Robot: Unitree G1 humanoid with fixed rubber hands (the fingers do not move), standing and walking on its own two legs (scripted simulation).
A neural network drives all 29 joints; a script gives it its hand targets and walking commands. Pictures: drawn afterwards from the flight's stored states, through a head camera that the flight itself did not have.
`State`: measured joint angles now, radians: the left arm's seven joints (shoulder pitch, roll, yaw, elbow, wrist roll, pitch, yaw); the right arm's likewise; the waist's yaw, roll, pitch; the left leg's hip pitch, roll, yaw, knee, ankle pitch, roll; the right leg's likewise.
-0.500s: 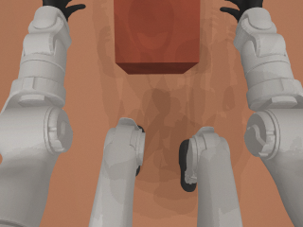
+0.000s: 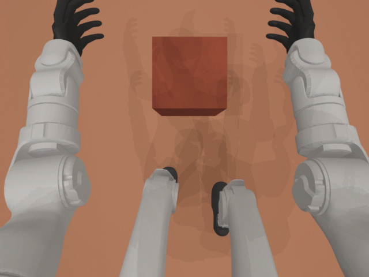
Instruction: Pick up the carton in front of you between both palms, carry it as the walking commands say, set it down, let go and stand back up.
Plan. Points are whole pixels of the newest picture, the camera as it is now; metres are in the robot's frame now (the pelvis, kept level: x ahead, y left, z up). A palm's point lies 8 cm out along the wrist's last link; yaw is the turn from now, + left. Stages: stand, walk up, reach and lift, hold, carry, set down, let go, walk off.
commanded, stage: set down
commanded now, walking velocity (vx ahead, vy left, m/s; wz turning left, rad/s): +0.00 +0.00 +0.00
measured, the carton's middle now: (188, 83) +0.54 +0.07 -0.45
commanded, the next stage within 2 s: let go in 0.12 s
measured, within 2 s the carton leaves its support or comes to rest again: neither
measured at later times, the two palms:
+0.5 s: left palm (18, 87) +0.40 +0.28 +0.02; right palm (356, 100) +0.43 -0.16 +0.01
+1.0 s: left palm out of the picture +0.26 +0.24 +0.13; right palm out of the picture +0.28 -0.23 +0.11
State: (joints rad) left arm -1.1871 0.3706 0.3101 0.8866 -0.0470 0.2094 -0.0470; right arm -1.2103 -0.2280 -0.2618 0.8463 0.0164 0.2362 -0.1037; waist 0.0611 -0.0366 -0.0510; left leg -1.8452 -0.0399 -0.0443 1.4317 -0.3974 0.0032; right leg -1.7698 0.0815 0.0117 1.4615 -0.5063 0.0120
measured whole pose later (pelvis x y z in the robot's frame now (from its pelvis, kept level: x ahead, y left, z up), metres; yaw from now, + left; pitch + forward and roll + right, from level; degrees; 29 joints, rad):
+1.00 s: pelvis +0.09 +0.00 +0.20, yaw +2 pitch +8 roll +1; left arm 0.17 0.21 0.07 0.46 -0.02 0.00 -0.07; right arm 0.15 -0.20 -0.07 0.48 -0.03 0.00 0.04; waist 0.01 0.01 0.03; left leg -0.38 -0.04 -0.04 0.45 -0.21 0.01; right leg -0.32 0.03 0.07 0.48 -0.29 -0.01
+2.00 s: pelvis +0.11 +0.02 +0.20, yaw +1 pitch +0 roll +0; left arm 0.21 0.34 0.04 0.69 0.04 0.02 0.02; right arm 0.15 -0.32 -0.04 0.77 -0.04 0.00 -0.02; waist 0.00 -0.03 0.00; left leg -0.20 -0.05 -0.01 0.50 -0.29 0.04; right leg -0.13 0.02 0.08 0.47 -0.34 0.01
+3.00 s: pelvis +0.09 +0.00 +0.21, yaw +2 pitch -3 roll +0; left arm 0.16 0.38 0.02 0.94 0.02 -0.01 0.01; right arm 0.12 -0.38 -0.01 1.01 -0.02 -0.01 -0.01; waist -0.01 -0.02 0.03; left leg -0.14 -0.03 -0.04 0.37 -0.18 0.02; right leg -0.06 0.02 0.05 0.34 -0.24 0.00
